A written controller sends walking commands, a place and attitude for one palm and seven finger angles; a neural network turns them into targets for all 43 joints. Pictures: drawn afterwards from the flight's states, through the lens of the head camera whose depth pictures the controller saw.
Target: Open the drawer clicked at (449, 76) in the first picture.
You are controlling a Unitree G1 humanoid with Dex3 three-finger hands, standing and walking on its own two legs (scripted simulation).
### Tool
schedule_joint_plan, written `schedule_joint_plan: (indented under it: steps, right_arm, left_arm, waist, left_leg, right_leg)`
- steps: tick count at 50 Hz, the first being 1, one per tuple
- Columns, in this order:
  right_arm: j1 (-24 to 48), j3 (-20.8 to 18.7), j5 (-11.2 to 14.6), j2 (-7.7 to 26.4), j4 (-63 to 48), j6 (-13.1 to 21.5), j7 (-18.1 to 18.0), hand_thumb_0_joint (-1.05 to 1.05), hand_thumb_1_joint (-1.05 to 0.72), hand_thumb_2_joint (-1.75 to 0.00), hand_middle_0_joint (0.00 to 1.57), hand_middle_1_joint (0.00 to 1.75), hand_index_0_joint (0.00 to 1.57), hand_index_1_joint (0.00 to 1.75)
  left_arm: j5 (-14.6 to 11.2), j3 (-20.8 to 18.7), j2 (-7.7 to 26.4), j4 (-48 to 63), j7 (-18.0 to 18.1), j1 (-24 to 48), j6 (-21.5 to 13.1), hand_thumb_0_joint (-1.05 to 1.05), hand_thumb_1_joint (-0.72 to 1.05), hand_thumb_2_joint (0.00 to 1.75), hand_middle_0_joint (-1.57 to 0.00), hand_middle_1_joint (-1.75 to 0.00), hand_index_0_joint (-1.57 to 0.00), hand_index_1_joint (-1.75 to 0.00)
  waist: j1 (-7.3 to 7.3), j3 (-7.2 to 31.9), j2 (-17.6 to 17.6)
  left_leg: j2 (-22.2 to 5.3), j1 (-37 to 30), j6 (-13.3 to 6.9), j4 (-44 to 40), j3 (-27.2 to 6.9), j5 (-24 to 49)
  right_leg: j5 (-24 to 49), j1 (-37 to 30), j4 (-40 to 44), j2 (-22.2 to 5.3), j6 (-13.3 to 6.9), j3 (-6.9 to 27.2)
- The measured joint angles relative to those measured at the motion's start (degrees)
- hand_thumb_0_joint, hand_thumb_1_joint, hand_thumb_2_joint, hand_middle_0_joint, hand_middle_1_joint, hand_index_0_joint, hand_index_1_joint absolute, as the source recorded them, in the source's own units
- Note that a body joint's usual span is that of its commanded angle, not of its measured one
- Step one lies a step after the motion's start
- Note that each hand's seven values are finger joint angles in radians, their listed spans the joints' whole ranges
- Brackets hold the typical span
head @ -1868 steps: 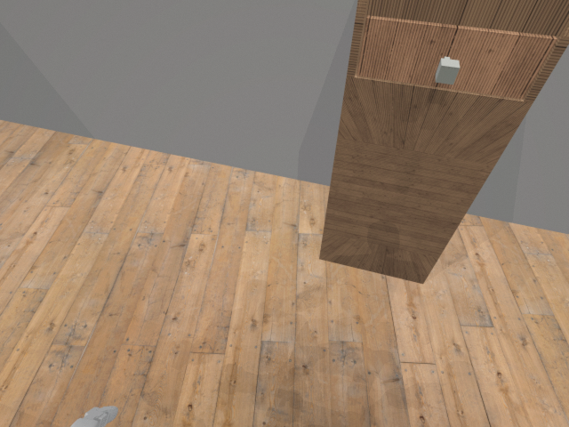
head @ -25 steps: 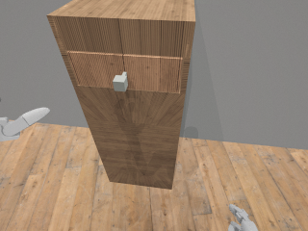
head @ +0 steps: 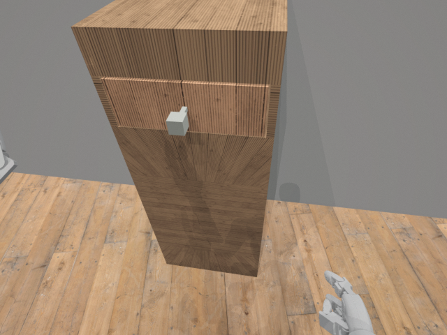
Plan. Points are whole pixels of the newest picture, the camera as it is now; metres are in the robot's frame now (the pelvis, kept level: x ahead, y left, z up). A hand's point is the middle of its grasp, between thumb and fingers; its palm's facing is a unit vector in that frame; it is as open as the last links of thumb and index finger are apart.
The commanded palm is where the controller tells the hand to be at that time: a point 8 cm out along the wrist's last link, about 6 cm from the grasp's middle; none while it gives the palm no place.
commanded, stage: draw the hand back to the body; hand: left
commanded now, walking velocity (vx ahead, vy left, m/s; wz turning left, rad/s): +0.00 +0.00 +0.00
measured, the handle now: (180, 118) +0.53 +0.18 +0.12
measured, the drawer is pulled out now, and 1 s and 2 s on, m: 0.00 0.00 0.00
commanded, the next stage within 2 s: step back with the hand held close in 0.08 s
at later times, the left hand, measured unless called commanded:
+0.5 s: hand (25, 188) +0.17 +0.22 +0.28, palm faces +0.46 -0.72 -0.52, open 7.4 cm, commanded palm +0.10 +0.29 +0.31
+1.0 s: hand out of the picture +0.04 +0.24 +0.29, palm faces +0.58 -0.72 -0.39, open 7.4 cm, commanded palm -0.03 +0.30 +0.31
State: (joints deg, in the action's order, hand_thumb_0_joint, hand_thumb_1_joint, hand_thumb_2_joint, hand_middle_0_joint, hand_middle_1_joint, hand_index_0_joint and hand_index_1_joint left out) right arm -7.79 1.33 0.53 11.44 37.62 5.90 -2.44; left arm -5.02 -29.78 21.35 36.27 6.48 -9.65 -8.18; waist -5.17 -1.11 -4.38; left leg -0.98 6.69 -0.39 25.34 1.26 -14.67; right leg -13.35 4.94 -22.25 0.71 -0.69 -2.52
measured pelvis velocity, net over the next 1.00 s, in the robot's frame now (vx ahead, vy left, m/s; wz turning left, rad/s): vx -0.15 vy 0.02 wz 0.03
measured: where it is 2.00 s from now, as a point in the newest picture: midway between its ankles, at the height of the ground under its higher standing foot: outside the picture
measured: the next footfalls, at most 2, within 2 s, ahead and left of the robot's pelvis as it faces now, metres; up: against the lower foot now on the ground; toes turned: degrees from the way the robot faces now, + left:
right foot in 1.28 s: -0.29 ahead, -0.09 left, +0.00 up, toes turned +0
left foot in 1.48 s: -0.19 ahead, +0.09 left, +0.00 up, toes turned +1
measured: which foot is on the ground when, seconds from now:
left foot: down 0.00-1.00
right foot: down 0.00-0.96, up 0.98-1.00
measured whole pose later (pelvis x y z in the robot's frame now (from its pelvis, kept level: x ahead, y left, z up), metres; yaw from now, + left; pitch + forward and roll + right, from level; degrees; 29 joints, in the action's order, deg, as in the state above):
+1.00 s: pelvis -0.15 +0.02 -0.03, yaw +2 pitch -1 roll -2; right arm -13.3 -0.5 0.3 12.6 33.3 4.1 -3.2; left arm -1.7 -36.2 30.3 46.5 8.1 -12.6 -14.9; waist 1.7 -3.2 0.6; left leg -1.1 26.1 -2.3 40.0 2.6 -12.6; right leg -18.2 30.3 -43.0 -1.1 0.2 -2.7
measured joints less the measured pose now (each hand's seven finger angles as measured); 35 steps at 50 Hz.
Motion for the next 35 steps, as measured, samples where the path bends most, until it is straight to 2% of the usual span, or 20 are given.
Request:
schedule_joint_plan:
  steps: [5,11,14,18,22,25,30,35]
  right_arm:
    - [-0.96,0.05,-0.26,-0.05,-0.05,0.07,0.07,0.01,-0.90,-0.90,0.20,0.30,0.20,0.30]
    - [-2.36,-0.15,0.42,0.24,0.10,-0.50,-0.26,0.01,-0.90,-0.90,0.20,0.30,0.20,0.30]
    - [-2.53,0.02,1.17,0.91,-1.11,-1.80,-0.03,0.01,-0.90,-0.90,0.20,0.30,0.20,0.30]
    - [-1.86,-0.66,1.65,2.01,-1.94,-3.10,0.15,0.01,-0.90,-0.90,0.20,0.30,0.20,0.30]
    - [-1.97,-1.75,1.79,2.48,-3.73,-4.34,0.20,0.01,-0.90,-0.90,0.20,0.30,0.20,0.30]
    - [-2.91,-2.41,1.69,2.26,-4.83,-4.76,0.09,0.01,-0.90,-0.90,0.20,0.30,0.20,0.30]
    - [-4.94,-2.59,1.28,1.40,-5.12,-3.83,-0.34,0.01,-0.90,-0.90,0.20,0.30,0.20,0.30]
    - [-5.06,-1.85,0.94,0.26,-3.60,-2.18,-0.40,0.01,-0.90,-0.90,0.20,0.30,0.20,0.30]
  left_arm:
    - [0.16,1.94,0.22,3.84,-0.57,-3.62,0.06,0.01,0.84,0.88,-0.21,-0.33,-0.22,-0.33]
    - [0.26,-0.21,2.67,3.94,-0.32,-2.85,-1.40,0.01,0.87,0.89,-0.21,-0.31,-0.22,-0.31]
    - [0.50,-2.73,4.68,1.47,-0.06,-1.49,-2.84,0.01,0.88,0.90,-0.21,-0.31,-0.22,-0.31]
    - [1.08,-3.23,5.95,0.48,0.12,-1.48,-3.14,0.01,0.88,0.90,-0.21,-0.30,-0.21,-0.30]
    - [1.35,-3.33,6.96,4.52,-0.13,-7.39,-2.72,0.01,0.89,0.90,-0.21,-0.30,-0.21,-0.30]
    - [1.51,-4.48,9.04,9.03,-0.31,-12.43,-3.27,0.01,0.88,0.90,-0.21,-0.30,-0.22,-0.30]
    - [1.65,-8.43,13.07,13.78,0.35,-14.10,-5.88,0.01,0.88,0.90,-0.22,-0.30,-0.22,-0.30]
    - [2.06,-10.47,13.39,8.94,1.51,-5.57,-8.13,0.01,0.88,0.90,-0.22,-0.30,-0.22,-0.30]
  waist:
    - [0.44,0.29,0.38]
    - [0.73,0.93,0.03]
    - [2.04,1.83,-0.41]
    - [3.90,1.39,-0.31]
    - [5.80,0.58,0.88]
    - [6.48,0.26,2.30]
    - [5.47,0.39,4.39]
    - [4.00,0.90,4.52]
  left_leg:
    - [-0.21,0.09,0.16,0.28,0.17,-0.15]
    - [-0.57,0.69,0.38,1.10,-0.19,-0.35]
    - [-0.85,4.02,0.29,2.71,-0.85,-0.33]
    - [-0.68,7.78,-0.04,4.12,-0.88,0.19]
    - [-0.02,10.32,-0.65,4.57,0.15,1.05]
    - [0.34,12.01,-1.07,5.29,0.68,1.45]
    - [0.94,14.13,-1.50,6.84,1.03,2.11]
    - [1.16,15.68,-1.52,9.43,1.16,2.51]
  right_leg:
    - [-0.16,0.23,-0.42,0.19,-0.16,0.17]
    - [-0.07,0.39,-0.49,0.54,-0.33,-0.18]
    - [0.52,2.81,-0.57,0.83,-0.28,-0.81]
    - [1.34,6.36,-1.53,0.61,-0.01,-0.87]
    - [1.75,9.82,-3.39,-0.16,0.67,0.08]
    - [1.93,11.95,-4.83,-0.59,1.03,0.57]
    - [1.97,14.71,-7.74,-1.28,1.33,0.88]
    - [1.49,16.91,-11.77,-1.60,1.09,1.01]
